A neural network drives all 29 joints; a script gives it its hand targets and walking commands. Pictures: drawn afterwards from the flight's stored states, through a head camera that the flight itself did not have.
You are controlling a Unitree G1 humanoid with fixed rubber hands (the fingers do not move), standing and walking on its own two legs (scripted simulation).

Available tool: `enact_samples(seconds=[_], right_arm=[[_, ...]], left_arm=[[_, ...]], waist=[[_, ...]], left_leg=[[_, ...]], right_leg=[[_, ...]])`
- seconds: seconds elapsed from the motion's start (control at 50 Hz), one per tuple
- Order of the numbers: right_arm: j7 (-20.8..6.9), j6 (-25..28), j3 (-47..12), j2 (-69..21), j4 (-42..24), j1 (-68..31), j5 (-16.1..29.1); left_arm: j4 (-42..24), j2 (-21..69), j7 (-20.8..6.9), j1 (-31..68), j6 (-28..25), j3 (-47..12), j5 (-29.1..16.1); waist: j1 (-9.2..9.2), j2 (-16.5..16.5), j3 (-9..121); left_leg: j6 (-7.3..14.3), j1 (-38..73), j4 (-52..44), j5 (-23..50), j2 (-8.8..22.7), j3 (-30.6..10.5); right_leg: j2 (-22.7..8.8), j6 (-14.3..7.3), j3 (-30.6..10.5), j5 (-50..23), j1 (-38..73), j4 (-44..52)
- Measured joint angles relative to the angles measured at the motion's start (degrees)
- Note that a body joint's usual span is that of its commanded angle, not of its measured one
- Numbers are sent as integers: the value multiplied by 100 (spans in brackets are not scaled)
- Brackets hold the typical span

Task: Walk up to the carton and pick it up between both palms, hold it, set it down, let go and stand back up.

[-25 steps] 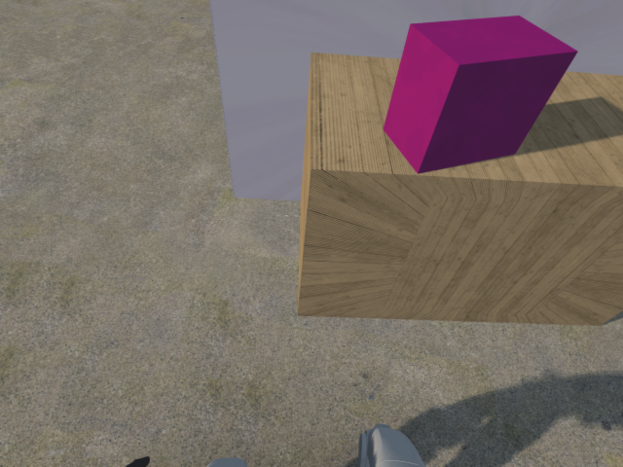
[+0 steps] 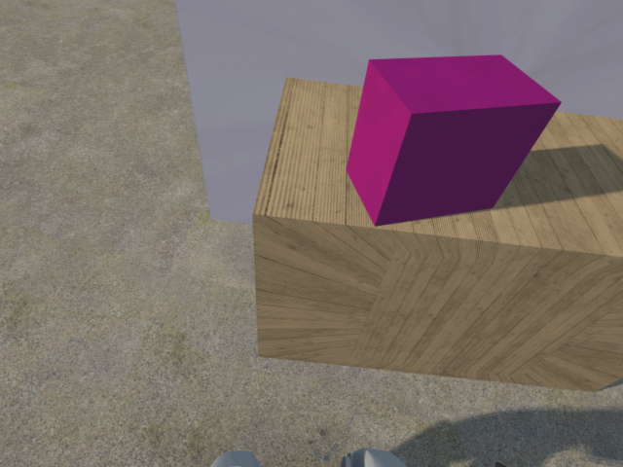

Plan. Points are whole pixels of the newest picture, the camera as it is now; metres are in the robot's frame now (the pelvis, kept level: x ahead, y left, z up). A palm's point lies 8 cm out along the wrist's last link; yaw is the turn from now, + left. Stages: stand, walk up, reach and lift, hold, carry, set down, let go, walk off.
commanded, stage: walk up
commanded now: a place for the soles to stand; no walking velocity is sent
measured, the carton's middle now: (437, 141) +0.68 -0.18 +0.07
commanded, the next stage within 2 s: none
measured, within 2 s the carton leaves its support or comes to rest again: neither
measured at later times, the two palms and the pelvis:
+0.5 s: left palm (262, 431) +0.19 +0.09 -0.12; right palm (599, 420) +0.24 -0.41 -0.09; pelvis +0.11 -0.16 +0.00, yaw +2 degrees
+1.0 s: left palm (284, 415) +0.21 +0.06 -0.08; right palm (595, 374) +0.30 -0.43 -0.08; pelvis +0.15 -0.21 +0.03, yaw +7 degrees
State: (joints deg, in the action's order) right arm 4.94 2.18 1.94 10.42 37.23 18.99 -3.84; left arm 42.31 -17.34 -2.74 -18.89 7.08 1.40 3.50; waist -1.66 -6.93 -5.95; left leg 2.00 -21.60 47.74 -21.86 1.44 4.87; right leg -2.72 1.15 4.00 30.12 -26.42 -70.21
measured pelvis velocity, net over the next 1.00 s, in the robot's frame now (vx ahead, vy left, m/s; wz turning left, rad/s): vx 0.15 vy -0.21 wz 0.13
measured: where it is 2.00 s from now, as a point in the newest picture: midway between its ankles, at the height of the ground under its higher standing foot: (367, 464)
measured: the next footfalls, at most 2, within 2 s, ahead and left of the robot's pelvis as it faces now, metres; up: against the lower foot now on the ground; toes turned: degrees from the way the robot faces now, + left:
right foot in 0.22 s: +0.20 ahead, -0.27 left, +0.00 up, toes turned -8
left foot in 0.50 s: +0.21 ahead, -0.07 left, +0.00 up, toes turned +4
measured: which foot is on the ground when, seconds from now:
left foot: down 0.00-0.26, up 0.28-0.48, down 0.50-1.00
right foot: up 0.00-0.20, down 0.22-1.00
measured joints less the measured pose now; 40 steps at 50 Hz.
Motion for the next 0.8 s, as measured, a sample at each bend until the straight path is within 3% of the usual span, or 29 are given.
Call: enact_samples(seconds=[0.1,0.2,0.22,0.26,0.32,0.38,0.44,0.5,0.52,0.58,0.66,0.8], right_arm=[[-2,41,19,7,233,113,-29],[-83,23,116,209,313,168,-36],[-98,-7,133,254,327,194,-35],[-114,-105,162,383,393,170,-14],[-102,-315,172,461,481,87,219],[-100,-331,174,483,444,-91,315],[-169,-238,124,405,233,-277,335],[-277,-123,44,313,4,-422,317],[-306,-87,25,257,-24,-482,289],[-383,-131,-61,153,6,-590,324],[-462,-250,-173,109,169,-706,409],[-477,-230,-194,222,303,-900,366]], left_arm=[[-219,-41,-75,268,-66,117,-33],[-487,67,-196,517,-270,173,-142],[-543,80,-215,524,-340,179,-160],[-572,184,-200,593,-498,182,-150],[-573,288,-90,654,-536,30,-166],[-513,392,77,667,-495,-94,-126],[-398,379,190,584,-485,-155,-127],[-246,291,257,476,-470,-230,-198],[-172,246,254,472,-464,-244,-243],[-2,216,242,444,-374,-237,-358],[107,231,209,405,-469,-241,-401],[38,256,202,391,-645,-309,-411]], waist=[[120,-67,-159],[250,202,-222],[264,283,-190],[237,646,-233],[32,744,-138],[-122,769,-142],[-144,697,-158],[-62,598,-141],[-18,500,-161],[5,379,-89],[-10,411,81],[37,594,169]], left_leg=[[-232,432,-361,-28,271,-25],[-446,547,-205,-343,659,-167],[-447,514,-49,-483,762,-244],[-249,344,525,-716,1038,-642],[-142,-232,1962,-1368,521,-1053],[-143,-699,2648,-1311,136,-741],[-161,-738,1819,-1242,-7,-342],[-68,-316,120,-58,-92,-169],[-9,-243,-44,270,-150,-181],[-3,-134,-83,131,-157,-263],[-191,91,-526,229,-64,-456],[-267,396,-1215,545,-100,-625]], right_leg=[[-338,154,-383,-511,-563,140],[-680,-43,-404,-1005,-386,1830],[-671,-107,-304,-1245,-188,2246],[-408,13,-7,-1270,-110,2080],[-290,-75,123,-896,-187,1708],[-234,-221,285,-840,12,1865],[-177,-286,459,-845,228,2111],[-135,-320,616,-768,353,2172],[-182,-320,631,-704,383,2123],[-109,-287,625,-648,560,2283],[71,-474,794,-851,905,2912],[111,-517,966,-1074,1255,3570]])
